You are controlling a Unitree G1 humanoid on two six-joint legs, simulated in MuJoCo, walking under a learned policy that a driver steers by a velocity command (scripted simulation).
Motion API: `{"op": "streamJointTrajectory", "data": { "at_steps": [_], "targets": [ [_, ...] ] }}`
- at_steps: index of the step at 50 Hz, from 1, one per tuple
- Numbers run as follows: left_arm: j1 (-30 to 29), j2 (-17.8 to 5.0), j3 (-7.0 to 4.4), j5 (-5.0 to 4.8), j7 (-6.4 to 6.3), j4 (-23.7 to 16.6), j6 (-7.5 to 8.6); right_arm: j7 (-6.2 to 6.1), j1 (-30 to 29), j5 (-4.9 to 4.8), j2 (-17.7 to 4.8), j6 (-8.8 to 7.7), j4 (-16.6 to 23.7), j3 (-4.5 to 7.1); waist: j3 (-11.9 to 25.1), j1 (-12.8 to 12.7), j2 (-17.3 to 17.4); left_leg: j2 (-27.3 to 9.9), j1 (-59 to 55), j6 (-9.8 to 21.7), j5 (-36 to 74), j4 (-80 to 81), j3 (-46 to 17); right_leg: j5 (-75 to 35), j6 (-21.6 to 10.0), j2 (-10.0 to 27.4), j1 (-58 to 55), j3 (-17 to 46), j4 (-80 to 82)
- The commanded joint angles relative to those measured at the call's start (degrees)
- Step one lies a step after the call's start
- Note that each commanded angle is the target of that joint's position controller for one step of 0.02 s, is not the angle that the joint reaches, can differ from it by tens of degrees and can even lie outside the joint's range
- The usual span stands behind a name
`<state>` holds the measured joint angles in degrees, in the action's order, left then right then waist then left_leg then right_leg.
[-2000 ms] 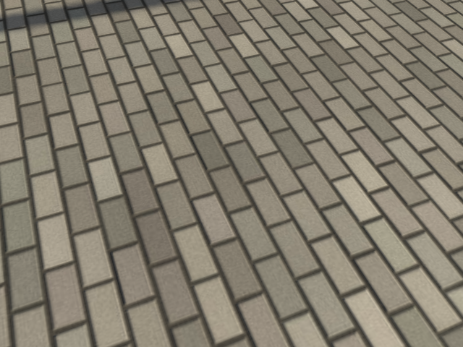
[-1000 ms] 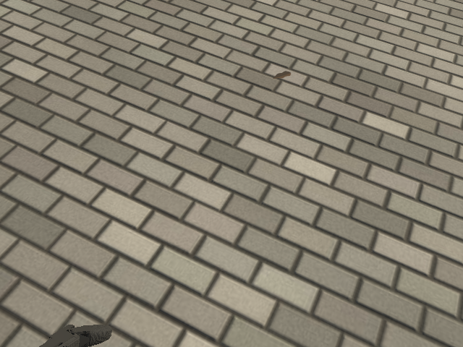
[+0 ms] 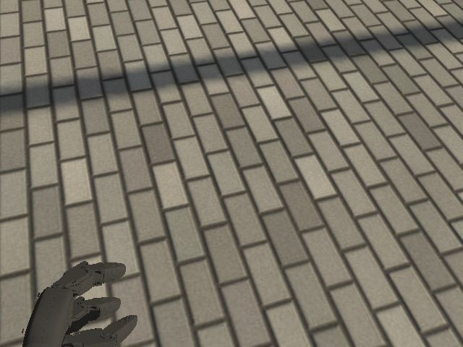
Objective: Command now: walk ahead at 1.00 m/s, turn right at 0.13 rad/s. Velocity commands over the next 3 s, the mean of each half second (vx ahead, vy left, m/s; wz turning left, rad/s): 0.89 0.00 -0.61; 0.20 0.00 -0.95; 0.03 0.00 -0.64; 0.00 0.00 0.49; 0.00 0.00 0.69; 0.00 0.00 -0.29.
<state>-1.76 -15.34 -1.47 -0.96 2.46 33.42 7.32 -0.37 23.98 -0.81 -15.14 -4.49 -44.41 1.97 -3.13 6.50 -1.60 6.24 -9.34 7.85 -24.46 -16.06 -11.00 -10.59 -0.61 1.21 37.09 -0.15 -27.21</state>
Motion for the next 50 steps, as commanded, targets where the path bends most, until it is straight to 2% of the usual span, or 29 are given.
{"op": "streamJointTrajectory", "data": {
  "at_steps": [1,3,4,5,6,7,8,9,10,13,17,19,21,23,24,25,26,27,28,29,30,33,37,43,45,46,47,48,50],
  "targets": [
    [-3.9,-7.8,-2.97,-1.47,0.46,-5.0,0.96,-0.48,2.9,1.86,-10.0,0.36,-1.0,2.53,0.6,-2.9,8.3,-15.2,-0.5,1.8,64.2,-3.6,1.6,7.6,-3.9,-4.5,-6.8,-5.7,-0.9],
    [16.2,-11.6,-4.82,-2.78,-0.36,-0.3,-0.57,-0.65,-2.9,4.17,-12.4,1.32,0.1,3.1,11.2,-14.5,11.2,-15.7,0.8,0.3,88.0,-25.3,5.6,10.6,-6.8,-5.8,-24.9,-6.1,-4.3],
    [31.8,-12.5,-4.82,-2.17,-0.91,3.5,-1.87,-1.07,-8.1,4.92,-12.0,1.28,2.4,2.8,18.4,-21.3,5.4,-13.8,16.4,-0.8,73.9,-46.8,6.5,14.4,-8.7,-0.4,-46.8,2.5,-9.5],
    [33.1,-14.7,-5.06,-0.7,0.13,5.6,-1.06,0.05,2.6,2.85,-2.4,0.15,3.5,0.44,24.1,-11.6,-19.9,-0.9,44.4,-7.3,5.4,-69.7,4.6,39.7,-21.1,12.3,-67.6,37.4,-2.7],
    [32.5,-9.0,-4.47,-0.02,-0.08,5.4,-1.23,0.92,-0.8,0.35,-6.6,-2.01,4.1,-0.14,23.1,-14.5,-16.8,-1.0,50.9,-5.5,0.4,-70.1,1.1,50.7,-20.3,13.5,-68.1,52.7,10.9],
    [28.5,-7.8,-4.17,1.13,-0.63,4.6,-1.14,1.41,-8.2,-1.27,-9.2,-3.54,6.3,0.43,13.4,-14.1,-8.8,-4.5,54.4,-4.0,4.2,-67.5,-0.6,47.2,-18.2,13.1,-60.7,46.7,12.0],
    [26.8,-8.0,-4.2,1.37,-0.21,4.4,-0.98,1.37,-14.1,-0.25,-8.6,-4.68,7.9,-0.22,8.3,-12.9,1.9,-5.6,51.5,-3.1,5.6,-62.5,0.5,38.4,-17.0,10.6,-51.3,41.9,13.2],
    [25.1,-7.6,-3.94,1.34,0.22,4.7,-0.62,1.26,-16.8,0.88,-7.1,-5.37,8.7,-0.19,3.8,-10.2,6.6,-6.2,50.3,-3.3,6.2,-57.5,1.2,31.1,-17.2,8.1,-44.0,37.7,14.0],
    [23.5,-6.8,-3.56,1.45,0.18,4.7,-0.43,1.25,-15.8,1.41,-6.3,-5.39,8.8,-0.23,3.0,-7.5,5.1,-7.3,47.8,-3.9,7.2,-53.7,0.7,25.9,-17.5,5.7,-39.9,34.0,14.9],
    [23.8,-5.7,-3.05,-1.0,-0.36,5.8,-0.85,0.78,-15.7,2.28,-5.7,-4.53,9.7,-0.24,-0.1,-5.1,2.8,-8.6,47.4,-7.5,6.5,-44.4,2.8,18.7,-18.0,3.4,-32.5,29.2,16.3],
    [25.4,-7.5,-3.61,-1.11,-2.48,7.2,-1.89,1.26,-30.0,2.85,-2.2,-5.2,15.6,-1.64,-6.0,-9.6,0.6,-5.2,36.6,-10.4,25.5,-20.9,8.2,10.9,-13.4,-2.1,-14.9,22.2,17.7],
    [29.9,-8.4,-4.24,-1.28,-2.85,9.5,-3.12,1.46,-31.4,3.07,-2.6,-5.49,16.8,-0.8,-3.0,-11.5,-0.8,-1.2,25.4,-10.2,37.7,-14.6,8.9,6.5,-9.3,-3.1,-12.1,22.6,14.7],
    [32.2,-7.6,-4.29,-1.86,-3.23,11.0,-4.13,0.95,-31.7,1.73,-4.8,-5.15,18.0,0.7,-0.4,-11.4,-2.7,0.2,21.7,-9.9,37.7,-10.1,7.0,4.6,-6.4,-3.8,-17.6,24.6,8.9],
    [29.6,-8.3,-4.88,-1.97,-3.66,10.3,-4.74,-0.15,-29.3,1.14,-7.6,-4.94,18.7,2.3,3.1,-7.9,-4.6,0.0,17.1,-9.0,36.2,-6.5,6.2,-4.8,-2.8,-4.8,-22.5,25.5,-1.8],
    [25.8,-8.8,-5.14,-1.85,-3.94,8.7,-5.08,-0.62,-20.4,1.57,-8.6,-4.92,17.0,3.0,8.8,-2.3,-5.1,-3.0,7.4,-7.8,41.3,-6.3,5.2,-6.4,-0.3,-6.4,-21.1,24.5,-13.7],
    [25.0,-5.2,-4.12,-0.19,-4.2,6.1,-5.58,-1.0,-7.6,2.17,-10.7,-4.23,14.5,3.39,20.2,1.4,-1.6,-15.2,-8.3,-3.8,53.7,-15.3,-2.3,13.0,2.3,-7.8,-15.4,20.5,-32.3],
    [38.1,1.7,-1.95,0.53,-3.95,5.8,-6.1,-0.43,-3.3,4.36,-11.3,-3.36,14.3,2.32,32.5,-4.4,18.1,-35.6,-22.6,6.0,83.7,-21.4,-22.5,59.8,3.9,-13.6,-3.8,17.2,-54.2],
    [42.3,-4.9,-1.84,-0.87,-3.27,5.9,-6.8,0.73,-3.5,2.28,-11.1,-2.07,13.0,2.8,39.6,-4.7,20.7,-40.9,-23.9,12.5,70.1,-19.8,-32.0,54.8,5.7,-6.6,0.6,15.0,-67.2],
    [35.6,-8.0,-2.66,-1.55,-3.35,4.3,-7.39,0.15,-10.3,1.83,-8.7,-0.93,14.5,2.81,34.2,-4.7,16.5,-35.1,-16.7,11.1,46.0,-13.7,-27.3,46.5,5.8,-1.9,4.4,11.6,-65.6],
    [28.3,-10.6,-3.65,-1.26,-4.04,3.2,-8.21,-0.62,-14.5,1.83,-4.5,0.15,14.6,1.57,23.8,-4.4,8.5,-29.0,-5.8,7.9,40.2,-10.4,-16.8,40.9,6.2,0.0,5.7,7.5,-61.0],
    [25.5,-10.8,-4.29,-1.06,-4.41,2.5,-9.12,-0.95,-17.2,1.86,-3.4,0.85,14.2,0.84,15.9,-5.8,5.7,-25.5,4.4,6.3,42.4,-7.9,-10.2,39.0,6.9,1.1,4.1,5.7,-59.7],
    [23.7,-4.4,-3.21,-0.78,-4.43,0.2,-10.24,-0.71,-21.8,2.06,-5.1,0.6,10.5,1.92,5.3,-9.3,7.7,-21.3,23.2,4.2,43.4,-1.2,2.9,37.5,6.5,4.3,-2.8,3.4,-44.6],
    [20.7,-4.7,-3.08,-0.09,-3.22,-0.6,-9.73,-0.82,-24.0,1.37,-8.8,0.47,7.9,3.52,9.8,-9.4,6.8,-23.2,22.4,4.8,42.3,0.5,9.9,22.3,4.1,5.6,-10.0,2.4,-28.3],
    [13.0,-10.1,-4.84,-0.15,-0.74,-3.6,-11.68,0.55,-23.2,-0.84,-12.8,1.1,5.7,4.93,5.8,-7.8,6.1,-24.4,20.1,1.0,28.7,-3.2,16.9,20.6,-0.3,3.7,-16.0,-1.8,-13.3],
    [14.2,-11.1,-5.81,0.19,-1.0,-3.6,-11.67,0.81,-21.3,-1.45,-12.0,1.76,4.6,4.94,5.8,-8.8,3.7,-22.5,19.9,-2.4,26.4,-11.4,20.0,18.6,-2.9,0.9,-21.2,-3.6,-6.0],
    [19.2,-14.5,-7.34,0.47,-1.88,-2.7,-11.47,1.13,-17.9,-0.87,-10.6,2.11,3.6,4.69,7.5,-10.4,-2.5,-18.9,25.1,-5.9,22.3,-22.8,22.3,8.1,-5.9,1.5,-30.4,1.5,-1.7],
    [19.9,-23.4,-9.19,0.02,-3.11,-4.1,-11.36,1.41,-14.5,1.8,-8.3,2.56,5.6,3.77,7.8,-7.1,-21.6,-9.5,43.4,-11.9,-10.4,-43.0,24.9,-14.8,-15.2,14.6,-41.4,24.6,1.3],
    [18.7,-21.6,-8.16,2.05,-2.55,-6.4,-9.65,1.07,-18.1,2.56,-8.7,2.66,7.5,3.33,15.4,-9.6,-16.3,-5.1,50.0,-12.2,-15.5,-53.4,10.2,-2.9,-22.5,19.0,-41.5,37.6,5.4],
    [16.2,-17.5,-7.12,0.77,-2.19,-5.9,-7.6,0.4,-21.8,0.6,-10.6,2.65,7.8,3.76,11.6,-8.9,-5.4,-6.8,50.9,-9.7,-6.2,-52.7,5.5,6.7,-17.3,14.6,-36.9,30.1,7.4]
  ]
}}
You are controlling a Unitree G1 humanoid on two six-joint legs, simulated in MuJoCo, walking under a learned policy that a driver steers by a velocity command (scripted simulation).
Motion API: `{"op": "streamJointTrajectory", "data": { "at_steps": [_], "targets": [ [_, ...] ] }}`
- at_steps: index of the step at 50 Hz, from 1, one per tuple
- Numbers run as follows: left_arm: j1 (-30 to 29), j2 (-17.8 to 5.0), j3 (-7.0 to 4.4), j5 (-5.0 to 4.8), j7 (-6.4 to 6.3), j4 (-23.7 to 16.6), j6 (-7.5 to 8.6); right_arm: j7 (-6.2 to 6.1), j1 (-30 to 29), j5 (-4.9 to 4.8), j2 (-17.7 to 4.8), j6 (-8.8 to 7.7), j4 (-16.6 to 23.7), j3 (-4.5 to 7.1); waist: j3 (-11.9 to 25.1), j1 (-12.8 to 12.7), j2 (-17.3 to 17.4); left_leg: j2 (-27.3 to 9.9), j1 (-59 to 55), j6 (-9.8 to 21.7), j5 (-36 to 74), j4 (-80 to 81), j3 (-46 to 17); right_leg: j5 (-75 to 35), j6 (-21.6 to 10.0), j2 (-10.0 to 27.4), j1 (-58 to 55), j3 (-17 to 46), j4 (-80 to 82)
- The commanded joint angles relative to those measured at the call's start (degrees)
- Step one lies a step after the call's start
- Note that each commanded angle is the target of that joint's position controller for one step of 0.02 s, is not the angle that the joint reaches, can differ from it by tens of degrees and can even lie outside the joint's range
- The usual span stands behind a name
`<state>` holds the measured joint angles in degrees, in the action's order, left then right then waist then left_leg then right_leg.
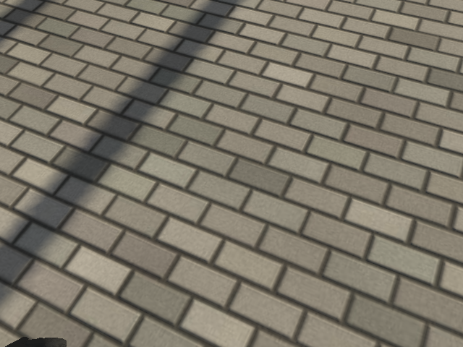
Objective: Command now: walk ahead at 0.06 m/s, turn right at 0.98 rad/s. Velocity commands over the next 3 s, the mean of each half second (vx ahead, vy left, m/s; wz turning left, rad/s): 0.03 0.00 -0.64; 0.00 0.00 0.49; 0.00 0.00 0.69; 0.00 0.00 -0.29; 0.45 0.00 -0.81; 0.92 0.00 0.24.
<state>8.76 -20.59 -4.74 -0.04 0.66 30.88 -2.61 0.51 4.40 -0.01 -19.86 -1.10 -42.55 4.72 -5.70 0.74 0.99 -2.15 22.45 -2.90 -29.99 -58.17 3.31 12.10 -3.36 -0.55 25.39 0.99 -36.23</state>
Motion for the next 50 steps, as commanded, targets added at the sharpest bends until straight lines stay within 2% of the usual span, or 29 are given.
{"op": "streamJointTrajectory", "data": {
  "at_steps": [1,2,4,7,12,14,15,16,17,18,19,21,24,26,27,29,31,32,33,34,35,36,38,39,43,46,48,49,50],
  "targets": [
    [3.3,-10.5,-3.29,-1.07,-0.76,-3.7,2.14,-0.97,-1.6,0.47,-6.1,-0.7,5.2,1.09,13.0,-1.9,-5.5,0.8,18.3,1.1,2.3,-7.1,-9.3,-14.0,-12.3,14.6,-22.8,26.6,16.3],
    [0.2,-9.7,-2.9,-1.04,-1.44,-4.6,1.61,-1.17,-1.4,0.83,-6.4,-0.61,5.0,1.2,12.4,-0.4,-6.0,0.7,15.0,0.7,4.7,-3.5,-9.6,-14.5,-11.2,12.9,-19.0,24.4,16.0],
    [-1.5,-9.3,-2.77,-0.15,-2.22,-5.4,0.84,-0.86,-0.8,0.51,-5.1,-0.6,4.3,0.83,13.5,0.3,-6.4,3.2,10.0,-0.5,7.4,2.6,-8.8,-18.3,-10.6,10.0,-15.9,22.3,15.3],
    [-0.7,-9.9,-3.35,-0.76,-2.72,-5.0,0.29,-0.43,-0.5,-0.06,-2.9,-0.4,3.8,0.03,15.3,-0.3,-5.9,5.5,5.3,-1.6,10.0,11.7,-9.6,-17.2,-10.0,8.5,-14.7,24.0,13.9],
    [-1.0,-7.7,-2.36,-0.26,-2.16,-4.2,-0.33,0.43,1.3,-0.14,-3.2,0.14,3.5,0.03,15.0,-1.4,-10.3,4.5,-2.4,-0.6,13.1,19.4,-8.2,-12.4,-7.9,8.1,-10.7,25.9,11.6],
    [-2.2,-6.4,-1.72,-0.56,-2.05,-3.9,-0.46,0.7,3.5,0.27,-2.8,-0.17,3.2,0.2,13.7,0.2,-10.5,3.7,-8.5,1.4,19.8,28.8,-6.8,-8.5,-5.6,6.3,-7.9,25.7,9.0],
    [-0.2,-4.7,-1.15,-0.45,-2.05,-3.2,-0.38,0.5,3.8,1.15,-4.3,-0.17,3.5,0.61,12.6,-0.2,-7.4,-0.5,-11.5,3.4,22.7,34.0,-10.2,-1.2,-2.9,3.4,-5.6,23.7,5.6],
    [4.2,-1.6,-0.18,0.44,-2.1,-2.7,-0.25,0.0,2.2,2.21,-8.3,0.08,4.9,1.17,11.7,-3.5,6.4,-12.2,-14.0,8.0,28.8,39.3,-23.1,16.3,1.0,-4.6,-0.5,15.3,-6.7],
    [2.3,-5.2,-1.3,0.11,-2.33,-4.1,0.4,-0.05,2.4,3.58,-10.3,0.04,4.5,1.64,7.9,-2.8,15.9,-19.8,-8.4,17.6,27.0,44.1,-36.7,25.1,3.5,-8.0,5.9,10.0,-18.4],
    [2.5,-9.2,-2.6,-0.07,-2.64,-2.4,0.7,-0.28,0.4,2.9,-8.2,-0.29,5.7,1.14,6.6,-2.4,10.3,-19.1,-7.0,18.7,22.9,43.8,-35.1,21.8,4.5,-5.2,6.2,11.9,-26.8],
    [2.4,-9.4,-2.99,-0.38,-2.66,-1.0,0.46,-0.64,-1.1,1.83,-6.0,-0.26,5.9,0.54,5.9,-2.7,6.6,-15.6,-6.8,16.3,20.8,42.5,-29.2,18.0,5.3,-5.0,6.2,11.9,-29.8],
    [3.5,-5.4,-2.01,-0.07,-2.92,0.7,-0.38,-1.12,-1.8,0.24,-3.6,-0.09,5.9,-0.42,5.5,-2.4,5.0,-11.6,-9.1,14.3,21.6,41.2,-23.1,13.9,7.4,-4.8,6.6,11.5,-32.9],
    [1.5,-1.5,-0.46,-0.57,-2.65,0.8,0.02,-1.49,0.8,0.58,-1.6,0.43,4.8,-1.29,7.0,-0.8,6.6,-8.3,-13.3,13.9,24.4,40.6,-17.1,12.1,8.7,-2.9,3.9,7.8,-23.3],
    [0.1,1.5,0.94,0.17,-2.42,0.9,0.39,-1.36,1.9,0.58,-1.2,0.79,3.9,-1.62,8.6,0.1,8.8,-7.1,-13.8,13.4,25.2,39.7,-15.7,13.6,9.1,0.3,-2.8,4.6,-10.0],
    [-0.8,2.3,1.23,0.33,-2.3,1.0,0.59,-1.13,3.3,0.29,-2.2,1.15,3.4,-1.35,8.2,1.0,10.6,-6.6,-13.4,13.5,25.8,39.4,-16.4,15.6,9.3,0.0,-5.8,2.7,-3.9],
    [0.6,-0.4,0.12,-0.39,-2.4,2.5,0.91,-0.93,5.8,-0.83,-6.5,1.94,3.0,-0.04,7.2,1.1,11.2,-6.9,-13.7,13.9,29.2,37.3,-19.9,9.7,8.7,-2.5,-9.0,0.3,6.4],
    [4.2,-2.8,-0.76,-0.56,-2.63,4.4,1.35,-1.04,6.0,-2.3,-8.4,1.96,3.5,0.78,7.5,-0.5,9.7,-6.8,-11.2,12.6,32.7,36.3,-23.4,0.8,5.6,-2.7,-15.1,1.4,15.8],
    [6.2,-4.6,-1.23,-0.19,-3.02,4.7,1.41,-1.0,5.2,-2.36,-7.4,1.46,4.0,0.6,9.6,-1.3,7.1,-6.1,-6.7,10.6,31.8,34.5,-23.2,-3.2,3.7,0.9,-21.3,3.3,14.9],
    [7.7,-8.3,-2.15,0.89,-3.55,5.1,1.13,-0.67,4.0,-1.91,-4.4,0.66,5.8,-0.05,11.5,-0.8,-1.9,-2.1,0.3,7.4,26.6,28.5,-17.5,-12.8,-0.1,8.1,-25.8,8.2,11.4],
    [7.7,-8.8,-2.77,1.54,-3.43,6.0,0.69,-0.37,2.5,-2.22,-2.7,0.15,6.6,-0.39,10.1,-1.3,-12.9,3.9,6.7,4.2,13.6,21.7,-8.3,-18.0,-5.3,13.8,-24.4,13.3,13.9],
    [4.9,-6.4,-2.16,2.23,-3.53,4.6,0.86,-0.21,2.8,-1.88,-4.0,0.12,6.4,0.15,9.8,-2.2,-15.1,4.2,9.8,2.0,0.2,11.4,-5.2,-23.6,-9.8,20.2,-24.0,17.6,15.9],
    [3.6,-4.0,-1.35,2.52,-3.8,3.6,1.3,-0.18,3.1,-1.81,-5.5,0.63,6.0,1.21,9.2,-2.4,-13.0,2.9,12.4,0.7,-4.5,0.3,-5.5,-29.3,-11.5,22.3,-23.5,17.8,16.4],
    [-1.4,-2.6,-0.89,0.88,-3.99,3.1,2.26,-0.47,6.0,-1.76,-3.9,2.77,5.1,1.5,7.1,0.4,-9.3,0.1,14.8,-1.1,-0.6,-4.8,-6.6,-29.9,-8.8,19.4,-22.8,10.5,15.4],
    [-1.8,-2.8,-1.04,0.36,-4.0,3.4,2.56,-0.44,5.2,-1.61,-2.6,3.45,5.5,1.1,6.2,-0.1,-9.2,-0.7,15.6,-1.9,2.5,-3.8,-5.8,-29.6,-8.0,18.2,-23.2,7.8,15.6],
    [-1.3,-4.6,-1.93,0.61,-3.92,4.1,1.95,1.35,2.1,-1.89,-0.8,4.11,9.0,0.1,7.3,-2.2,-10.3,-1.7,9.4,-2.3,8.5,7.2,-1.4,-26.8,-7.1,16.5,-22.2,0.0,15.0],
    [-0.7,-6.8,-2.84,-0.38,-2.94,4.7,2.16,2.28,3.0,-1.77,-2.8,4.68,10.6,0.92,8.8,-2.2,-10.4,-0.5,2.9,-0.1,10.0,15.1,1.8,-26.5,-6.1,18.6,-21.3,-2.2,12.4],
    [-1.9,-6.6,-2.94,-1.71,-2.08,4.9,2.85,2.13,6.7,-1.64,-3.7,5.42,10.3,1.88,9.3,0.3,-9.2,1.4,-3.9,2.5,15.4,23.4,3.6,-23.8,-3.3,18.4,-18.8,-5.2,6.6],
    [0.2,-4.9,-2.64,-1.7,-1.57,6.0,3.27,1.27,10.5,-1.41,-5.5,5.49,9.3,3.03,10.7,1.6,-5.4,3.2,-11.8,4.7,20.6,28.5,2.2,-21.1,-0.2,15.8,-14.7,-8.6,-1.3],
    [1.6,-3.1,-2.12,-0.18,-1.27,5.4,3.68,-0.03,14.9,-1.46,-12.1,5.2,9.4,5.14,11.5,3.1,7.1,-3.9,-24.0,9.9,44.1,33.0,-12.1,-3.8,5.3,10.0,-0.7,-11.8,-16.9]
  ]
}}
Over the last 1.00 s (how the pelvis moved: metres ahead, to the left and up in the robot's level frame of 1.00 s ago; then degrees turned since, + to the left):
0.65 -0.14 0.00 -52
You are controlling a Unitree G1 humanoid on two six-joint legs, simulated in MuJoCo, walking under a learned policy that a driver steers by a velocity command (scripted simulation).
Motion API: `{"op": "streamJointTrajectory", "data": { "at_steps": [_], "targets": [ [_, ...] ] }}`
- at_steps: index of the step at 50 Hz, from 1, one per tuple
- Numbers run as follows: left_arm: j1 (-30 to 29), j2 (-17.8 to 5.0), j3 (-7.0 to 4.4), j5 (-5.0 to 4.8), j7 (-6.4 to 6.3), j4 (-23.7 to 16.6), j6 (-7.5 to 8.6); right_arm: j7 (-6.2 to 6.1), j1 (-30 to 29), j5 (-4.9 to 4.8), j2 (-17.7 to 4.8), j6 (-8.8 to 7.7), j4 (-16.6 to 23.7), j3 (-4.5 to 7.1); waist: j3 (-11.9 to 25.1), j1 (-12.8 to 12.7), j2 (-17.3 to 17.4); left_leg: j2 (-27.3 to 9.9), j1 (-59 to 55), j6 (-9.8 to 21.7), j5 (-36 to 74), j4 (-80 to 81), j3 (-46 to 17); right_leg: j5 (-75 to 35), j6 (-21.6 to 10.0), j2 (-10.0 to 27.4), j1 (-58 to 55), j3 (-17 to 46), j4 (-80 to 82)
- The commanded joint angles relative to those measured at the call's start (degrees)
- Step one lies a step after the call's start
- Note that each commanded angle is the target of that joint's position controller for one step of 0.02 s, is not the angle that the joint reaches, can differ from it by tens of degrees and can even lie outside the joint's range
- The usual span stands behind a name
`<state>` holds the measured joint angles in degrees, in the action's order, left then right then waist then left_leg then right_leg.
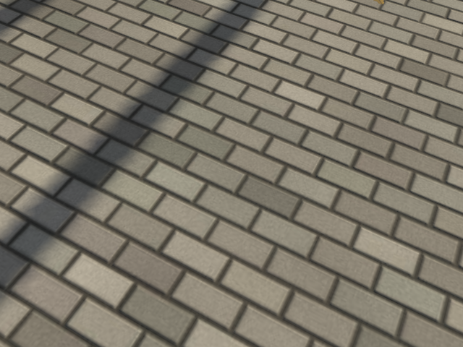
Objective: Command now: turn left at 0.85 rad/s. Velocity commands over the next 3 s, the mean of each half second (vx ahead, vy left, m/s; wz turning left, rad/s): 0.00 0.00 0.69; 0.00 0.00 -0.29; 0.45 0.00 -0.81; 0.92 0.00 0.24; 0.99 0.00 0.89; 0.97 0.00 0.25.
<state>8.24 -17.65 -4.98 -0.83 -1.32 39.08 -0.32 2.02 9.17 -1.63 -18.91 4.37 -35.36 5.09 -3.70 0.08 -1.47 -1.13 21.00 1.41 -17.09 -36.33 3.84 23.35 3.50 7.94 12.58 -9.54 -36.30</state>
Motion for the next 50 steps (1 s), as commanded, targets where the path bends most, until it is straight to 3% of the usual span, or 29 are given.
{"op": "streamJointTrajectory", "data": {
  "at_steps": [1,2,3,4,5,8,12,19,22,23,24,25,26,27,29,30,32,33,35,38,39,40,41,42,43,44,45,46,50],
  "targets": [
    [-2.7,-1.8,-0.08,2.86,0.38,-7.9,1.65,-1.57,10.0,2.24,-19.7,-1.64,3.9,5.56,13.6,2.9,23.3,-19.4,-27.2,19.5,38.8,14.6,-40.4,17.6,1.8,-8.9,28.9,5.6,-31.0],
    [-6.2,-5.4,-0.88,2.39,-0.02,-7.2,1.48,-0.74,9.9,2.85,-15.1,-3.32,4.2,4.33,16.0,6.1,12.0,-20.3,-26.0,21.0,29.9,17.0,-39.0,17.2,1.0,-7.8,29.8,14.7,-37.2],
    [-7.1,-6.0,-1.03,1.11,-0.28,-7.3,1.51,-1.0,7.7,2.4,-13.4,-4.31,3.9,3.56,12.0,4.3,9.9,-17.6,-21.4,18.2,23.4,17.8,-34.2,12.3,-0.6,-7.2,29.8,15.8,-36.9],
    [-5.8,-6.4,-1.32,1.16,-0.74,-6.2,1.51,-1.63,4.6,1.02,-11.8,-4.45,4.0,3.25,9.1,2.3,5.8,-14.0,-18.3,14.6,17.1,18.1,-30.2,6.9,-1.2,-5.9,29.3,16.2,-33.4],
    [-5.2,-7.4,-1.72,1.68,-1.28,-5.7,1.38,-2.34,0.9,0.05,-10.3,-3.93,4.7,2.64,7.2,0.6,5.8,-11.9,-15.0,12.2,15.0,18.1,-27.6,2.3,-1.1,-5.4,28.1,16.3,-29.3],
    [-2.6,-5.6,-1.39,1.79,-0.72,-4.1,1.48,-3.9,-1.5,1.07,-9.7,-2.9,6.2,2.19,9.0,-1.0,7.5,-7.7,-9.9,10.9,17.5,17.5,-24.5,-4.8,0.5,-8.6,21.6,15.5,-25.3],
    [-3.4,-4.1,-0.6,1.2,-0.42,-3.4,1.5,-4.68,-0.6,0.63,-10.3,-2.41,6.1,2.48,9.3,-0.2,8.4,-6.5,-10.6,10.1,12.3,16.3,-27.0,-7.3,1.8,-10.7,20.3,16.4,-14.6],
    [-3.9,-5.1,-0.37,0.81,0.83,-3.3,2.19,-3.54,-0.6,1.63,-8.4,-1.75,5.8,1.13,9.1,2.2,11.3,-7.4,-8.9,10.6,18.0,12.0,-31.5,-4.4,0.5,-9.4,11.7,14.9,-4.8],
    [-0.6,-4.7,-0.4,0.88,1.47,-2.5,3.03,-3.34,-2.7,0.82,-7.2,-1.63,5.8,0.31,8.6,-0.4,10.6,-5.4,-8.6,8.7,20.2,9.2,-32.2,-12.5,-1.7,-9.0,3.3,13.6,9.6],
    [-0.3,-5.6,-0.5,1.62,1.42,-2.6,3.23,-3.35,-1.2,0.91,-5.8,-1.84,5.3,-0.17,8.4,-0.3,8.2,-3.3,-6.6,6.0,14.3,7.7,-30.9,-20.1,-3.1,-5.8,-1.3,16.6,14.4],
    [-0.8,-9.1,-0.88,2.68,1.1,-3.6,3.15,-3.25,2.3,2.17,-3.4,-2.27,5.1,-0.98,9.7,2.5,-3.0,2.5,-3.7,2.4,0.2,-0.9,-24.3,-30.4,-6.9,3.8,-5.4,26.6,16.7],
    [-1.8,-9.2,-0.55,3.77,1.05,-2.5,2.89,-3.4,2.6,1.72,-4.6,-2.54,5.7,-0.56,6.6,4.4,-12.5,8.0,1.5,-1.1,-13.9,-5.6,-16.7,-35.1,-16.0,10.2,-2.4,35.1,17.8],
    [-1.6,-6.3,0.08,3.11,1.1,-3.0,3.08,-3.79,1.2,2.08,-8.4,-2.65,5.0,0.46,6.5,1.4,-10.4,5.9,2.9,-3.7,-18.7,-14.3,-15.5,-32.0,-19.9,12.2,-1.9,37.4,18.9],
    [-0.8,-6.3,0.17,2.41,0.91,-2.6,3.05,-3.89,-0.4,1.53,-9.5,-2.58,4.7,1.2,6.4,0.5,-8.1,5.4,4.7,-4.9,-17.6,-20.1,-15.1,-29.8,-19.3,10.7,-2.9,35.4,18.3],
    [-1.5,-6.3,0.32,1.04,0.47,-2.2,2.82,-4.0,0.1,1.41,-6.9,-1.82,3.3,0.89,6.0,0.4,-5.6,4.4,6.4,-6.8,-14.4,-23.7,-15.5,-27.2,-16.4,7.5,-4.4,30.1,16.9],
    [-1.7,-5.7,0.65,0.94,0.33,-1.9,2.57,-3.82,0.4,1.22,-4.8,-1.65,2.7,0.3,5.9,0.6,-5.3,4.1,5.5,-7.3,-13.3,-22.1,-14.6,-28.5,-15.5,5.7,-4.4,27.2,16.4],
    [-2.8,-3.3,1.59,0.99,0.8,-1.2,1.81,-3.37,-0.1,2.09,0.6,-1.98,2.3,-1.65,6.4,1.2,-7.2,1.8,-1.1,-8.0,-11.6,-8.2,-9.7,-30.2,-13.1,0.6,-2.9,22.7,15.7],
    [-1.4,-5.3,0.83,0.54,0.89,-1.0,1.13,-3.36,-2.1,2.02,1.0,-2.32,2.6,-1.72,5.8,-0.4,-9.2,2.7,-2.1,-8.1,-11.2,-3.0,-7.7,-31.9,-13.3,-0.4,-3.9,23.4,14.8],
    [1.4,-10.2,-0.91,-0.19,0.84,-1.1,0.06,-3.74,-1.8,0.83,-2.2,-2.69,2.0,-0.4,6.6,-1.5,-10.1,5.1,-2.4,-7.6,-7.1,3.3,-6.3,-34.6,-14.8,0.7,-7.2,28.2,13.5],
    [-1.0,-10.3,-1.39,-1.83,0.32,-2.5,-0.34,-3.96,2.6,0.8,-3.8,-3.36,0.1,0.51,8.3,0.8,-8.3,4.7,-11.0,-4.2,4.5,15.6,-6.9,-32.8,-12.9,0.2,-3.8,31.9,12.0],
    [-1.4,-8.7,-1.03,-1.75,0.08,-2.9,-0.16,-4.21,4.7,1.31,-5.5,-3.49,-0.1,1.08,10.1,1.5,-6.0,0.6,-17.9,-2.4,9.1,15.0,-8.9,-28.0,-10.6,-1.3,2.3,30.7,9.6],
    [-2.4,-5.6,-0.36,-1.5,0.08,-4.5,0.2,-4.36,5.6,2.41,-10.1,-3.2,-0.9,2.38,9.3,0.4,6.4,-6.7,-20.3,2.5,15.7,13.5,-14.9,-17.8,-6.7,-6.7,11.6,22.5,3.0],
    [-1.6,-5.3,-0.15,-1.22,0.35,-4.4,0.48,-4.18,5.1,3.37,-9.8,-3.0,-0.6,2.61,7.8,1.3,14.9,-15.0,-21.2,9.0,24.7,16.5,-22.5,-1.0,-3.4,-11.5,18.4,15.4,-4.7],
    [-0.5,-7.2,-1.09,-0.85,0.64,-3.8,0.52,-4.5,3.0,4.19,-6.8,-3.29,0.8,1.65,7.8,1.6,14.7,-20.9,-21.0,13.5,32.9,17.2,-25.4,11.8,-1.4,-10.1,21.7,14.1,-17.9],
    [1.0,-8.5,-1.99,-1.06,0.85,-2.8,0.1,-4.86,1.1,4.02,-4.8,-3.61,1.6,0.87,7.4,0.5,11.0,-20.6,-20.1,13.6,36.1,16.8,-22.7,11.9,-0.4,-8.5,22.6,14.5,-26.0],
    [2.3,-7.7,-2.13,-1.17,0.82,-2.3,-0.75,-5.1,-1.7,3.08,-4.0,-3.92,1.8,0.67,6.2,-1.1,9.2,-18.2,-19.7,11.7,36.0,15.8,-18.1,8.9,0.5,-7.0,23.6,14.4,-28.4],
    [1.8,-6.1,-1.64,-1.04,0.93,-2.5,-1.42,-5.16,-2.7,2.17,-4.1,-4.27,1.6,0.76,4.8,-1.0,8.8,-16.4,-20.0,10.1,35.7,15.7,-14.3,5.3,1.4,-5.7,25.3,13.8,-27.2],
    [0.4,-5.1,-1.22,-0.92,1.13,-3.1,-1.76,-5.29,-2.0,1.94,-4.7,-4.36,1.2,0.99,4.1,0.0,9.2,-15.3,-20.4,9.8,36.6,16.0,-11.8,2.7,2.2,-5.2,26.0,12.5,-26.3],
    [-3.2,-3.4,-0.11,-1.16,2.9,-6.8,-2.14,-5.26,-0.3,2.26,-6.7,-3.53,0.4,1.93,5.2,2.4,10.2,-15.2,-20.9,10.0,34.2,16.2,-5.4,-1.8,2.5,-4.0,21.4,8.3,-15.8]
  ]
}}
Over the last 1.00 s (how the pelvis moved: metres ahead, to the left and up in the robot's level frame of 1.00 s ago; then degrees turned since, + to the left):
0.05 0.08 0.00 1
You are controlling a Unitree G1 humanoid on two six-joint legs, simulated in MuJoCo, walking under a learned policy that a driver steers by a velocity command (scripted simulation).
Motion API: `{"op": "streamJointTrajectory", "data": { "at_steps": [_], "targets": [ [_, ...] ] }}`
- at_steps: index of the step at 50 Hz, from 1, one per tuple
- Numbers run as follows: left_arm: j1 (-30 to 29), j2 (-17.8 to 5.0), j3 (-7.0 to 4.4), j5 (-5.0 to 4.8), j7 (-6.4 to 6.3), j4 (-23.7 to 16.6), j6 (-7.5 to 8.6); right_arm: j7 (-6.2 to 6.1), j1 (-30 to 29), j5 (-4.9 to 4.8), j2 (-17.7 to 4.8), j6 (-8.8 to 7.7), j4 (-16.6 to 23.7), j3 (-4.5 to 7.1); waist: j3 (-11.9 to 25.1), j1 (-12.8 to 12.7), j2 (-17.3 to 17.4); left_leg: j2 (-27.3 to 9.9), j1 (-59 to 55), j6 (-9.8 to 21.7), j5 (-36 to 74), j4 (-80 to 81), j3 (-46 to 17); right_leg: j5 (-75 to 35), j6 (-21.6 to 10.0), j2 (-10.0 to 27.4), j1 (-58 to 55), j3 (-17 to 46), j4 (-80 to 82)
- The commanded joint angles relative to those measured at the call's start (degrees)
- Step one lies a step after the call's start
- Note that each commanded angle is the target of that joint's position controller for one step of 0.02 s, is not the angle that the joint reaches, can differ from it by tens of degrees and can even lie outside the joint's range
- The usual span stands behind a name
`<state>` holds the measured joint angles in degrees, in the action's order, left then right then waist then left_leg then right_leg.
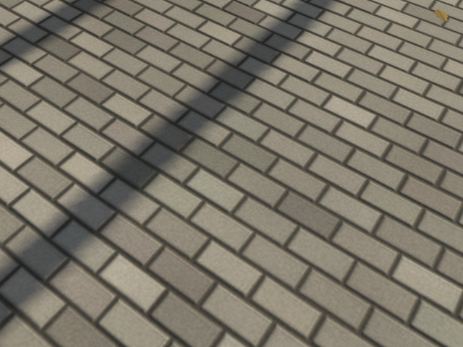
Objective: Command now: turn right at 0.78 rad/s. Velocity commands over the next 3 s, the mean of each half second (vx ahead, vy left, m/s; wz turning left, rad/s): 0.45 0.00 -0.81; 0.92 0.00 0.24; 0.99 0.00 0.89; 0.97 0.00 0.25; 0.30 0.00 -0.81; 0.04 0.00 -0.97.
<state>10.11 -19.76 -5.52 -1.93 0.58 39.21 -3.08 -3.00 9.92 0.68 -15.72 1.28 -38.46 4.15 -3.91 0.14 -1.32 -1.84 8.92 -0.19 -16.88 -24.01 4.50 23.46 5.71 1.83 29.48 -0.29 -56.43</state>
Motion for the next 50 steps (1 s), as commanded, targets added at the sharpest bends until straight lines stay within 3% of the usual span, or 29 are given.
{"op": "streamJointTrajectory", "data": {
  "at_steps": [1,4,6,7,8,9,10,11,12,13,15,17,22,25,28,30,31,32,33,34,35,36,37,38,39,41,45,47,50],
  "targets": [
    [-5.1,-1.5,0.43,0.03,1.39,-7.6,0.54,0.0,-1.3,-0.25,-10.8,-0.37,3.5,3.19,5.8,2.3,10.2,-14.9,-7.9,11.3,34.0,3.7,-4.8,-2.5,-0.4,2.1,1.9,-1.9,7.3],
    [-3.3,-3.6,-0.59,0.15,1.99,-8.6,-0.47,1.34,-1.8,-1.74,-12.4,-1.04,3.3,3.93,6.4,1.4,10.7,-16.3,-6.0,9.6,33.4,0.7,-1.7,-4.4,-2.9,0.8,-4.8,-5.0,14.7],
    [-0.2,-3.9,-1.12,-0.43,1.87,-8.2,-1.2,2.24,-0.8,-3.08,-12.8,-2.14,2.5,4.3,8.2,-0.3,9.5,-16.9,-1.9,7.6,12.3,-0.3,-0.4,-5.2,-5.8,-0.8,-13.1,-7.1,19.9],
    [4.3,-5.2,-2.0,-0.72,1.48,-6.6,-1.04,2.55,-0.4,-2.97,-11.4,-2.7,2.1,3.98,9.0,-2.2,7.2,-15.1,3.9,5.9,-0.9,-4.6,1.7,-4.0,-8.1,-2.7,-21.4,-7.4,21.9],
    [14.5,-8.4,-3.76,-1.45,0.81,-3.0,-0.51,2.88,-1.3,-1.65,-7.7,-3.05,2.4,2.77,10.6,-6.5,-0.1,-11.1,15.0,3.2,-8.7,-18.5,5.4,0.2,-12.2,-2.2,-35.1,-2.4,25.1],
    [19.9,-17.5,-5.65,-0.83,0.32,-3.3,1.54,2.69,-7.8,-0.03,-2.8,-3.82,8.1,0.91,8.0,-8.5,-17.3,0.2,40.3,-1.9,-20.9,-42.9,5.2,20.5,-24.6,13.8,-43.4,36.3,38.6],
    [19.4,-14.4,-4.04,0.4,1.22,-4.6,4.58,2.9,-13.0,-1.91,-5.5,-5.86,10.5,1.14,9.0,-10.3,-9.9,2.4,48.6,-0.5,-18.0,-50.0,-10.5,35.7,-29.9,19.4,-41.8,53.0,48.5],
    [15.5,-10.8,-2.49,0.99,1.19,-4.7,6.27,3.64,-14.2,-3.79,-8.4,-7.4,11.0,1.81,3.1,-7.8,-8.8,0.1,50.4,1.4,-13.6,-50.1,-12.0,34.5,-28.0,20.0,-37.7,49.9,49.8],
    [13.1,-8.4,-1.53,0.61,1.04,-5.3,6.97,3.95,-11.2,-3.08,-9.8,-8.47,9.5,2.21,1.5,-5.1,-6.1,-1.2,47.0,2.4,-9.5,-47.2,-12.0,28.5,-25.6,17.8,-33.9,44.5,48.4],
    [9.9,-7.0,-0.84,0.24,0.6,-5.8,6.84,3.99,-8.8,-1.49,-10.0,-9.13,7.9,2.45,0.3,-2.7,-4.0,-2.5,43.0,2.2,-5.2,-41.9,-12.1,20.7,-23.4,14.8,-29.8,38.1,47.1],
    [7.6,-6.5,-0.19,1.11,-0.53,-6.9,6.55,4.3,-8.0,-0.31,-9.9,-9.4,6.4,2.8,0.3,-1.2,-4.4,-1.8,34.9,0.4,3.1,-34.1,-10.6,11.5,-21.0,9.6,-24.3,29.5,47.4],
    [9.2,-7.2,-0.25,1.18,-1.59,-6.5,6.43,4.39,-9.2,-0.22,-8.1,-8.99,5.8,2.23,0.2,-1.6,-3.1,0.3,32.2,-2.1,9.8,-28.0,-8.8,4.6,-20.4,7.3,-21.9,25.4,47.2],
    [13.8,-6.0,0.44,0.36,-2.41,-3.3,6.74,4.81,-14.1,-1.23,-4.2,-8.44,6.1,0.12,-1.3,-4.7,-6.4,1.8,25.0,-5.0,21.2,-13.9,-6.3,-3.4,-18.2,5.6,-17.0,18.3,47.4],
    [16.3,-5.8,0.65,-0.21,-2.1,-1.2,6.97,5.44,-18.4,-1.89,-4.7,-8.98,7.4,-0.22,-3.4,-6.9,-6.3,1.3,25.4,-3.8,20.6,-8.3,-6.4,-5.0,-18.3,7.6,-20.6,19.1,46.9],
    [17.2,-6.2,0.61,-0.29,-2.04,0.7,6.57,5.96,-18.3,-2.23,-6.4,-9.57,8.0,0.06,-4.3,-6.4,-7.5,0.5,25.4,-1.5,16.8,-4.5,-6.3,-13.0,-17.6,10.6,-27.2,20.1,45.5],
    [16.3,-7.3,0.41,0.62,-1.9,1.1,6.05,5.74,-14.0,-2.59,-8.4,-9.62,7.5,0.74,-1.6,-3.8,-9.8,2.1,21.0,1.0,12.1,-4.0,-3.1,-33.3,-16.8,11.4,-31.3,18.3,40.7],
    [16.0,-7.3,0.51,1.36,-1.72,1.3,5.72,5.23,-8.0,-2.81,-10.3,-9.37,6.1,1.71,3.6,-0.5,-9.7,4.0,13.1,3.4,10.8,-3.8,-0.5,-50.0,-15.9,9.6,-32.4,14.7,31.9],
    [14.7,-6.6,1.02,2.24,-1.84,0.9,5.47,4.71,3.7,-2.85,-12.2,-8.87,3.2,2.58,11.8,5.2,-9.2,3.9,-3.0,5.9,9.7,-7.3,-0.2,-59.2,-14.5,7.1,-26.7,11.0,18.2],
    [16.9,-2.5,2.52,2.53,-1.7,-1.0,6.08,4.36,16.4,-1.32,-15.4,-8.53,1.0,3.26,23.1,8.2,1.0,-7.6,-28.1,13.7,-5.2,-9.3,-20.0,-46.4,-11.5,2.5,-6.6,9.9,-4.4],
    [19.2,3.1,4.36,1.33,-1.36,-1.5,7.69,5.51,22.9,-1.53,-16.2,-8.5,-2.2,3.39,28.1,6.6,20.6,-16.2,-37.9,18.9,-29.3,3.6,-49.9,1.4,-8.5,-6.0,9.0,9.9,-19.9],
    [11.4,-2.1,3.71,-0.56,-1.07,-3.5,9.06,5.75,20.0,-2.03,-10.9,-8.69,-2.1,1.76,18.7,7.8,18.0,-15.9,-34.1,16.5,-29.4,9.8,-54.2,2.0,-9.6,-3.3,17.0,10.2,-23.2],
    [4.7,-4.0,3.45,-0.98,-0.54,-4.6,10.39,5.21,17.5,-1.52,-9.8,-8.13,-2.1,1.63,10.5,7.9,10.4,-14.6,-27.6,16.0,-21.5,9.3,-45.9,-1.7,-10.3,-0.7,20.0,9.0,-22.5],
    [0.4,-3.4,3.95,0.46,-0.25,-5.5,11.66,5.0,16.4,-0.75,-9.6,-7.7,-1.4,1.45,7.3,7.3,3.7,-12.3,-20.6,16.2,-13.3,9.7,-41.2,-3.7,-10.6,0.5,18.5,8.3,-19.1],
    [-0.5,-2.3,3.91,1.49,0.04,-6.0,12.36,4.96,15.0,-0.25,-8.6,-7.48,-0.9,1.01,4.6,4.8,2.0,-10.0,-14.8,16.7,-8.8,11.1,-38.3,-5.4,-10.1,1.4,16.5,8.7,-14.6],
    [0.5,-1.6,3.99,1.71,0.37,-5.9,12.45,4.72,13.5,-0.04,-7.0,-7.34,-0.5,0.4,3.7,2.2,3.9,-8.2,-11.1,17.2,-7.2,12.6,-36.3,-6.5,-9.4,2.1,14.0,9.0,-11.3],
    [0.7,-1.0,4.2,2.29,0.64,-5.9,12.13,4.02,12.7,-1.39,-5.8,-7.02,-0.7,0.07,0.8,0.1,5.0,-6.8,-5.4,18.1,-4.7,15.0,-33.6,-5.8,-7.2,2.4,12.2,7.8,-4.8],
    [-9.4,0.7,5.46,2.96,1.58,-10.0,12.72,2.03,11.1,-3.05,-8.9,-6.88,-0.5,1.07,-4.9,0.7,5.4,-2.8,12.7,14.9,1.2,17.6,-25.5,-20.4,-3.3,-0.1,0.3,4.0,16.1],
    [-11.8,-0.2,4.9,2.16,1.63,-10.5,12.78,1.66,13.3,-3.43,-10.5,-6.97,-1.0,1.69,-3.2,1.6,5.7,-3.3,17.6,12.9,0.8,19.1,-25.8,-30.4,-2.2,-2.1,-12.3,4.3,21.3],
    [-11.5,-3.5,3.09,0.54,0.4,-10.2,12.13,1.63,15.9,-4.14,-10.0,-6.26,-2.0,1.84,-2.0,1.0,6.4,-4.8,8.4,9.8,3.9,13.5,-27.5,-27.4,-2.1,-1.7,-14.6,6.5,26.0]
  ]
}}
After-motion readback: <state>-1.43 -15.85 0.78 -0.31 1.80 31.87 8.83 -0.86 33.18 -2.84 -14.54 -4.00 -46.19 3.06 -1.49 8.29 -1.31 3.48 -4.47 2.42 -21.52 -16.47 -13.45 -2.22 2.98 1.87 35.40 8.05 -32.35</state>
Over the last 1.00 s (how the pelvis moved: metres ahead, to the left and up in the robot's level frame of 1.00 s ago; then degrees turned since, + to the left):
0.04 0.00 0.02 7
